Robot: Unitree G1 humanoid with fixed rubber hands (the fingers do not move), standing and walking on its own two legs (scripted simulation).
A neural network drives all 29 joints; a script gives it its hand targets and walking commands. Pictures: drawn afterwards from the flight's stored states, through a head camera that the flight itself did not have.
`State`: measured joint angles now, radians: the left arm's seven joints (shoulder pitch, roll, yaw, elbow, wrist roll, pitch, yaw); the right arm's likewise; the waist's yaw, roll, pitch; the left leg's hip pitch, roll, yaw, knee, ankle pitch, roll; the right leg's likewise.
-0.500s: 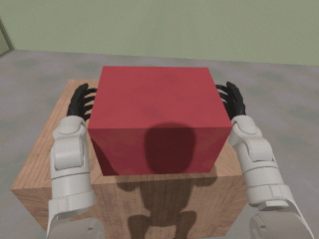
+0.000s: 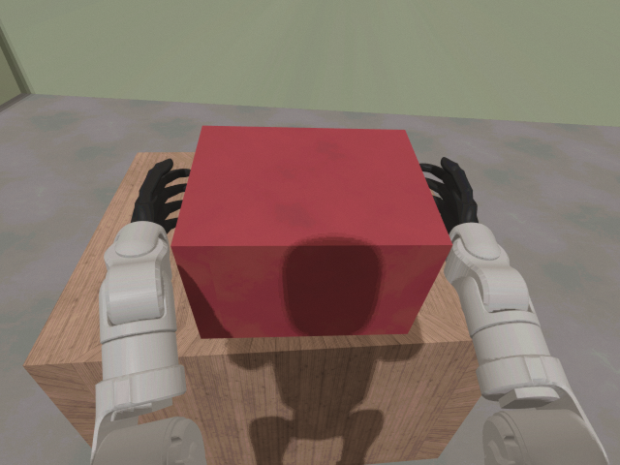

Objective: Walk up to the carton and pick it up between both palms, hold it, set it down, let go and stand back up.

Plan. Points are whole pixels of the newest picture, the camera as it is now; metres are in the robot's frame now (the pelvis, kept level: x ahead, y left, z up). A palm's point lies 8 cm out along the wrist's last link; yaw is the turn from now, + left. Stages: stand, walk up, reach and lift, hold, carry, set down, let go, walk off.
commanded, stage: hold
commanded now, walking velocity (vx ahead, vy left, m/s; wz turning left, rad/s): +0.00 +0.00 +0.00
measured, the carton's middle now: (306, 231) +0.39 +0.00 +0.14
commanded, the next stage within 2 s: none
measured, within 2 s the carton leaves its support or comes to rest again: neither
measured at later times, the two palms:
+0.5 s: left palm (152, 226) +0.36 +0.18 +0.19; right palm (456, 222) +0.35 -0.19 +0.19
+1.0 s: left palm (152, 228) +0.35 +0.18 +0.18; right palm (457, 224) +0.35 -0.19 +0.18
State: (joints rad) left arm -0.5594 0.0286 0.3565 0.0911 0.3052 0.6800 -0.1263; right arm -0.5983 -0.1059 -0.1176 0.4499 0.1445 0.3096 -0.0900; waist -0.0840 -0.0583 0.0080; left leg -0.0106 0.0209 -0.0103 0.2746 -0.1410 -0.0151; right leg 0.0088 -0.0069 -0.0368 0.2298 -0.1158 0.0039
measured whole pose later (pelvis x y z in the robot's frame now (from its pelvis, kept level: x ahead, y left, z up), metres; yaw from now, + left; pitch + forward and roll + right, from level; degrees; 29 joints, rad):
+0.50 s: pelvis +0.00 +0.00 +0.00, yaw +0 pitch -7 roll +0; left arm -0.54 0.03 0.35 0.06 0.30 0.70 -0.12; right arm -0.59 -0.11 -0.11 0.43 0.16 0.32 -0.09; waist -0.09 -0.06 0.01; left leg -0.01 0.02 -0.01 0.28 -0.14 -0.02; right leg 0.01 -0.01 -0.04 0.23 -0.12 0.00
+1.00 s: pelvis +0.00 +0.00 +0.00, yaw +0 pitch -7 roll +0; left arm -0.54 0.03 0.35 0.06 0.30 0.69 -0.13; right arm -0.58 -0.11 -0.11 0.43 0.16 0.32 -0.10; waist -0.09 -0.06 0.02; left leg 0.00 0.02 -0.01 0.28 -0.14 -0.02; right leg 0.02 -0.01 -0.04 0.23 -0.12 0.00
